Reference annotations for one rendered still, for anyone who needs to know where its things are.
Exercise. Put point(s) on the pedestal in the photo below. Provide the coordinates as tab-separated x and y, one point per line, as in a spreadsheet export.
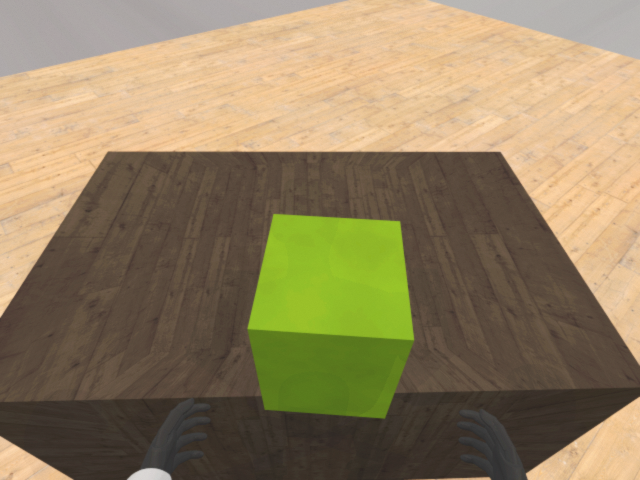
142	299

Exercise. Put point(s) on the robot left hand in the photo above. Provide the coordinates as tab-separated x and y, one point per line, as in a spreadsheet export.
163	451

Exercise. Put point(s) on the carton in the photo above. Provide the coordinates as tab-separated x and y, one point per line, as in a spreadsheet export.
331	327

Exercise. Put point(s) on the robot right hand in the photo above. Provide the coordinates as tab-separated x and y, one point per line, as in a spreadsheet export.
503	461

